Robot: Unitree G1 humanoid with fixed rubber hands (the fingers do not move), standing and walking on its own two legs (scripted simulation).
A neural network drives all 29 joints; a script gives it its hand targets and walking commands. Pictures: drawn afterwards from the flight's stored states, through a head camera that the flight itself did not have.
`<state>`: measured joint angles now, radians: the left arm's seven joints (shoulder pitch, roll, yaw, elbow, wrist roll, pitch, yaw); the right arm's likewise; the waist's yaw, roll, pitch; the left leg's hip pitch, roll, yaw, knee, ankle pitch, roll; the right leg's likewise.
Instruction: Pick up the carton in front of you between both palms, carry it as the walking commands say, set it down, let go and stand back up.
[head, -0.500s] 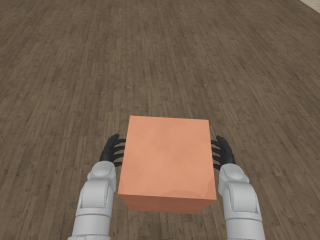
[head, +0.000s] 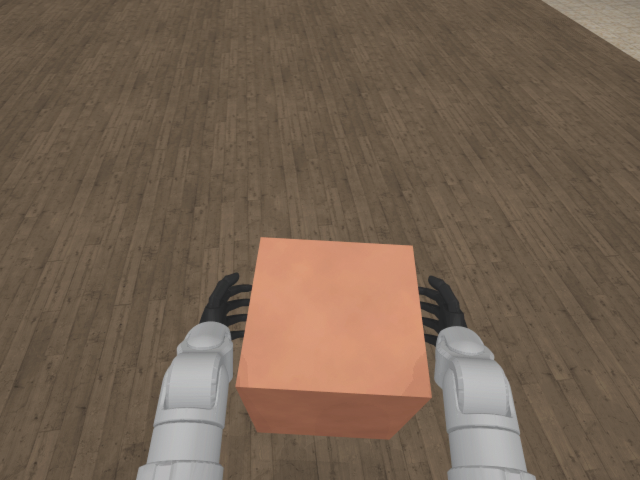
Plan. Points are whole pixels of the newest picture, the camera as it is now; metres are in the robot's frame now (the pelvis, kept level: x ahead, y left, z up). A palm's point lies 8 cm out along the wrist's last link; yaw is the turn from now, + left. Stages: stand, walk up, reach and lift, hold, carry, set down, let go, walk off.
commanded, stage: carry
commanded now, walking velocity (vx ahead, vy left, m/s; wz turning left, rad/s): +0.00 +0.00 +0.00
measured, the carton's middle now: (329, 345) +0.31 +0.00 -0.05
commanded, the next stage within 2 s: hold in 1.24 s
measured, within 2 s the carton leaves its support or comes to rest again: neither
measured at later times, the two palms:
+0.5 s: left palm (211, 354) +0.25 +0.14 +0.04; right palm (462, 359) +0.25 -0.15 +0.04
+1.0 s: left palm (215, 370) +0.23 +0.13 +0.04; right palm (472, 374) +0.23 -0.16 +0.04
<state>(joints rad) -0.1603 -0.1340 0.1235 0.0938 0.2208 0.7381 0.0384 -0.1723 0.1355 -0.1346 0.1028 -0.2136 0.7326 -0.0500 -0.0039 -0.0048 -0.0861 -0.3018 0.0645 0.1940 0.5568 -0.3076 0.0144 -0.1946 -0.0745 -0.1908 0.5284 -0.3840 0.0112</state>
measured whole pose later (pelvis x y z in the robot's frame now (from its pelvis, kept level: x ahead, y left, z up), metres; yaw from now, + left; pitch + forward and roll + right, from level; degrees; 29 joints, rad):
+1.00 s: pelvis -0.05 -0.01 +0.00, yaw +0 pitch +2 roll +0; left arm -0.18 -0.14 0.14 0.14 0.24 0.75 0.03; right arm -0.20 0.14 -0.16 0.16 -0.23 0.75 -0.04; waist 0.00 0.00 -0.10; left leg -0.33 0.08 0.19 0.49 -0.19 0.01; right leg -0.24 -0.05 -0.20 0.51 -0.30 -0.03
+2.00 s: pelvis -0.08 +0.03 +0.01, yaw -9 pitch -10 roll +0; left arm -0.27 -0.16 0.23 0.27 0.30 0.75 -0.01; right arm -0.30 0.16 -0.26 0.31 -0.30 0.71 0.02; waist 0.00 -0.02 0.03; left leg -0.09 -0.01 0.06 0.42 -0.17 0.03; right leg -0.06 -0.01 0.02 0.44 -0.21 0.00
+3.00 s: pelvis -0.12 +0.03 -0.15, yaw -9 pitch +38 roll -3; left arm -0.88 0.01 0.45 0.65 0.32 0.29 -0.07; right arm -0.79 0.22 -0.53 0.50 -0.25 0.26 -0.12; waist 0.01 -0.04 -0.13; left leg -1.60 0.01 -0.01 1.33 -0.40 0.02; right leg -1.55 0.03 -0.01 1.33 -0.45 0.01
